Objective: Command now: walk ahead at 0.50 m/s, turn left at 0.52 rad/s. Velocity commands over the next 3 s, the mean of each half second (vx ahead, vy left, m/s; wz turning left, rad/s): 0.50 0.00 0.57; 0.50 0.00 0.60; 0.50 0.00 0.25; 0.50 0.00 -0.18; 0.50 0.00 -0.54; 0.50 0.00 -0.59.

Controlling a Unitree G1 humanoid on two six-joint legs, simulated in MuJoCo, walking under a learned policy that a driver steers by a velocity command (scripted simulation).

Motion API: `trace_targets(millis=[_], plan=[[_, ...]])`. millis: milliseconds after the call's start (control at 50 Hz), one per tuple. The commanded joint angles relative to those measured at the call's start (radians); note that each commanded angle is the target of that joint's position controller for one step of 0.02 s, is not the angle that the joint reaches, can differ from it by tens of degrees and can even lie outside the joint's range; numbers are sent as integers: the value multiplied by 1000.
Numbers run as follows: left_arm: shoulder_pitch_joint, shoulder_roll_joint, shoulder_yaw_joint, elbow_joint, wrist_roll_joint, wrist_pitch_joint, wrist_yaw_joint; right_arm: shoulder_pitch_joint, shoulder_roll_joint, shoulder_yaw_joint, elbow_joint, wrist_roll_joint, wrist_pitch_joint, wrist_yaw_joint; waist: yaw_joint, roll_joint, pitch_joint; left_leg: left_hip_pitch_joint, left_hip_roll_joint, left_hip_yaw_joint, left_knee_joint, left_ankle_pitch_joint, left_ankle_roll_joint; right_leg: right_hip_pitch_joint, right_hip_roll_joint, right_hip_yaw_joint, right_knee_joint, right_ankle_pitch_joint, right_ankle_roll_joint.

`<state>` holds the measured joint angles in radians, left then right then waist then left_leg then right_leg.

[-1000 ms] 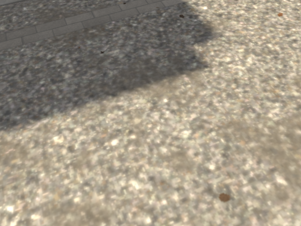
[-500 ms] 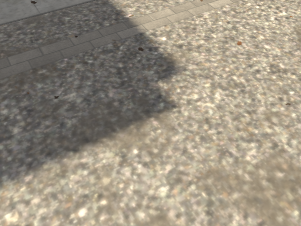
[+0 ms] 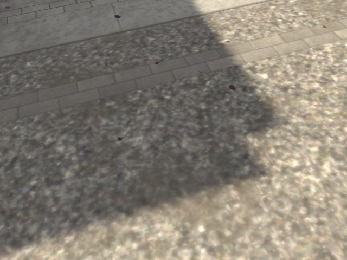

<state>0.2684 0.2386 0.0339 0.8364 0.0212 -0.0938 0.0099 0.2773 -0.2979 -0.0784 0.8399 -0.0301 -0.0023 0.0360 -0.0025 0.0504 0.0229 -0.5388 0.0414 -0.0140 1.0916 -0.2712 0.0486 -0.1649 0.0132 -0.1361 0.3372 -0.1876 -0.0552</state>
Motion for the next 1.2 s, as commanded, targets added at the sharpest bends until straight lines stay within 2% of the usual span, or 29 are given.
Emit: trace_targets(millis=[20, 140, 220, 260, 280, 300, 320, 340, 360, 380, 400, 420, 440, 480, 540, 620, 720, 780, 820, 840, 860, 880, 900, 920, 940, 980, 1060, 1120, 1200], plan=[[32, 100, 26, -28, -6, -24, 1, -12, -10, 0, -66, -6, 8, 17, -9, -127, 10, -152, 50, -24, 2, 100, -21, 78, -275, 161, -202, 201, -99], [88, 119, 34, 11, -2, -18, 0, -222, 15, 25, -142, -4, 2, 39, 33, -126, 59, -117, 39, 61, -308, 267, -13, 104, -254, -1, -196, 294, -82], [146, 149, 43, 43, 1, 1, 9, -298, 0, 27, -182, -11, 0, 44, 51, -123, 72, -76, 6, 127, -431, 168, 44, 219, -288, -58, -126, 456, -64], [148, 177, 48, 52, 3, 15, 15, -263, -13, 20, -179, -15, 0, 35, 26, -145, 34, 16, -56, 169, -460, 59, 84, 265, -291, -97, 5, 764, -51], [149, 194, 52, 55, 4, 25, 17, -197, -27, 12, -163, -16, -3, 29, -5, -153, -10, 96, -95, 180, -476, 6, 110, 277, -292, -110, 128, 893, -49], [146, 206, 54, 53, 2, 35, 17, -78, -48, -2, -129, -19, -12, 19, -56, -140, -82, 240, -134, 176, -527, 2, 138, 243, -285, -122, 312, 891, -41], [131, 199, 51, 35, 2, 39, 15, 98, -99, -27, -73, -29, -20, 3, -138, -76, -181, 499, -97, 80, -593, 7, 181, 76, -262, -133, 579, 681, -8], [156, 83, 25, -36, -8, 32, -1, 127, -223, -59, -75, -26, -18, -12, -98, 146, -273, 810, 207, -388, -635, -86, 292, -344, -129, -127, 929, -73, 50], [73, 138, 38, -81, 0, 21, -9, 138, -256, -66, -103, 6, -8, -16, -118, 99, -338, 871, 318, -761, -782, 18, 367, -529, -2, 87, 1099, -361, 73], [-26, 143, 39, -105, -1, 14, -13, 112, -232, -60, -81, 15, -2, -24, -114, 3, -199, 796, 282, -581, -794, 113, 335, -618, -66, 161, 1089, -253, 62], [-19, 125, 29, -102, -8, 3, -13, 67, -176, -46, -74, 21, -6, -30, -71, -31, -89, 647, 247, -456, -801, 232, 301, -586, -104, 154, 999, -165, 57], [1, 120, 30, -85, -1, 5, -11, 19, -136, -35, -77, 21, -12, -33, -23, -60, -38, 539, 185, -366, -812, 324, 256, -521, -131, 157, 911, -139, 58], [26, 119, 30, -80, 17, 21, -12, -18, -108, -25, -82, 29, -19, -36, 15, -49, -26, 459, 137, -303, -827, 389, 236, -454, -141, 162, 863, -134, 69], [51, 109, 29, -76, 31, 54, -19, -18, -94, -18, -85, 32, -39, -30, 37, -33, -52, 403, 100, -259, -839, 472, 238, -392, -136, 153, 817, -132, 90], [-26, 90, 25, -106, 28, 71, -25, 35, -125, -26, -71, 29, -51, -27, 22, -22, -26, 367, 69, -247, -875, 405, 230, -436, -130, 137, 707, -46, 111], [-196, 92, 20, -159, 23, 69, -28, 118, -124, -27, -55, 29, -49, -29, -40, 6, 16, 423, 60, -282, -884, 337, 204, -518, -113, 146, 510, 95, 120], [-334, 95, 8, -213, 10, 51, -37, 192, -139, -31, -45, 18, -47, -39, -91, 16, 19, 515, 76, -324, -811, 449, 188, -497, -58, 148, 331, 146, 103], [-284, 124, 13, -215, 4, 39, -33, 150, -161, -36, -61, 13, -48, -49, -47, 33, 13, 491, 90, -366, -751, 501, 144, -335, -29, 164, 229, 89, 72], [-95, 162, 31, -160, 4, 26, -15, 95, -176, -38, -75, 15, -54, -42, 48, 11, -58, 417, 40, -350, -576, 623, 100, -49, 16, 141, 154, 36, 38], [41, 208, 47, -135, 17, 12, -1, 93, -145, -29, -79, 23, -61, -33, 112, -61, -152, 332, -34, -289, -354, 539, 72, 162, -73, 221, 110, -10, 2], [164, 290, 63, -143, 42, 12, 16, 139, -45, -3, -114, 46, -67, -31, 128, -213, -307, 142, -128, -177, -51, 114, 42, 406, -354, 545, 55, -249, -57], [106, 322, 73, -139, 29, 28, 13, 204, -63, -2, -140, 36, -60, -32, 48, -396, -337, -57, -192, -112, 101, -287, 35, 424, -472, 951, -87, -310, -142], [21, 217, 54, -159, 20, 37, 7, 178, -114, -9, -96, 11, -41, -39, 23, -186, -172, -110, -97, -124, 170, -201, 38, 280, -438, 840, -85, -408, -137], [-27, 144, 36, -162, 11, 38, 3, 115, -110, -8, -94, 5, -36, -27, 24, -89, -70, -92, -66, -106, 143, -121, 32, 158, -381, 673, -96, -338, -120], [-50, 116, 27, -155, 13, 36, 2, 94, -89, -6, -98, 6, -31, -18, 7, -93, -24, -64, -37, -94, 97, -82, 24, 81, -330, 536, -120, -204, -95], [-24, 112, 25, -125, 8, 18, 2, 85, -73, -2, -99, -10, -9, 0, -5, -157, 0, -29, -9, -71, 69, -50, 8, 20, -275, 369, -141, -9, -77], [39, 126, 32, -81, -3, -15, -16, -1, -46, 8, -134, -9, 0, 17, -2, -141, -4, -99, -9, -81, 19, 40, -6, 47, -273, 248, -177, 191, -109], [67, 124, 31, -50, -1, -16, -22, -93, -29, 20, -157, -8, -6, 20, 10, -137, 22, -134, -15, -67, -134, 130, -20, 67, -246, 159, -197, 247, -110], [113, 142, 33, -12, -8, -9, -23, -242, -2, 45, -196, -9, -17, 32, 43, -143, 39, -29, -15, 38, -391, 206, -16, 61, -227, 74, -196, 300, -94]])
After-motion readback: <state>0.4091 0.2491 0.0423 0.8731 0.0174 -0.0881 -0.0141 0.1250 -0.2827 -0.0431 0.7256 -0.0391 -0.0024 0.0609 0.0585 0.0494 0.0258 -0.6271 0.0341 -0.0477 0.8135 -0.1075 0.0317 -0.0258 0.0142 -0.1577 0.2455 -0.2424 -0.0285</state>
